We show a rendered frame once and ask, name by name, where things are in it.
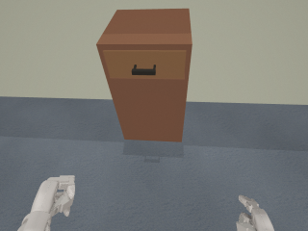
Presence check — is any left robot forearm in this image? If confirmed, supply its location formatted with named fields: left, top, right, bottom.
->
left=17, top=211, right=52, bottom=231

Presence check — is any robot right hand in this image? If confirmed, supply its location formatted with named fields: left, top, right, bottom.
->
left=236, top=194, right=274, bottom=231

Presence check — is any robot left hand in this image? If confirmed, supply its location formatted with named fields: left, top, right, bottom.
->
left=30, top=175, right=75, bottom=217

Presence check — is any drawer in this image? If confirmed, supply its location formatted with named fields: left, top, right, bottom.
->
left=103, top=50, right=187, bottom=79

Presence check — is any cabinet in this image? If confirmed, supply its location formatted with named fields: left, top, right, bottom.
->
left=96, top=8, right=193, bottom=142

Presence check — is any handle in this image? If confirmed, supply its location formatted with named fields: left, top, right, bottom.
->
left=131, top=64, right=156, bottom=76

